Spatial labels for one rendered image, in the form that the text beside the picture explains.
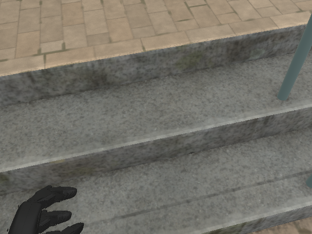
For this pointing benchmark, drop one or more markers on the left robot hand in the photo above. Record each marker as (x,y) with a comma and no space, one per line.
(31,219)

